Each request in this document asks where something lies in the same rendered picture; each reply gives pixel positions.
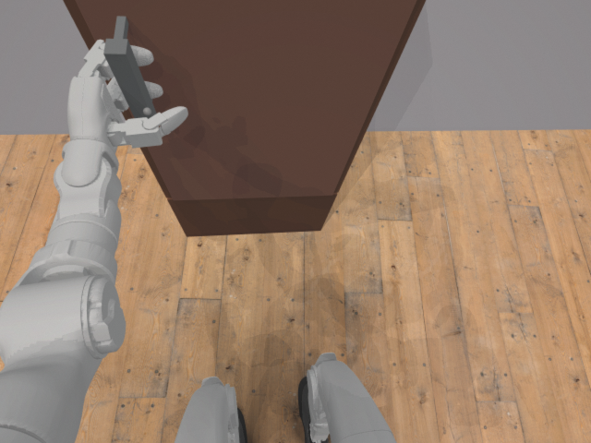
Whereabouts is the handle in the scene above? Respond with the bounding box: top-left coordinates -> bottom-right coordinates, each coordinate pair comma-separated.
103,16 -> 157,119

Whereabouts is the cupboard door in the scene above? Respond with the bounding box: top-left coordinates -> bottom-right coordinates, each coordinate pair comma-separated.
75,0 -> 416,200

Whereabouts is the robot left forearm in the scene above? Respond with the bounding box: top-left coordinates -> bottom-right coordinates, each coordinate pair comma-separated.
0,139 -> 122,363

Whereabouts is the robot left hand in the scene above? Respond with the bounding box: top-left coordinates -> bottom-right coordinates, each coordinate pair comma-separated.
67,40 -> 188,153

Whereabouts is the right robot shin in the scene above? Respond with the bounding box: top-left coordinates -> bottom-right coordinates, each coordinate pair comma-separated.
308,353 -> 337,443

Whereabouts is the left robot upper arm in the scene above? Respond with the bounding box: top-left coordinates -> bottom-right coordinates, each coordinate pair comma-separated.
0,275 -> 126,443

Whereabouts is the right robot foot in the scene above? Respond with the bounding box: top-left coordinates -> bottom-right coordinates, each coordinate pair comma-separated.
298,377 -> 329,443

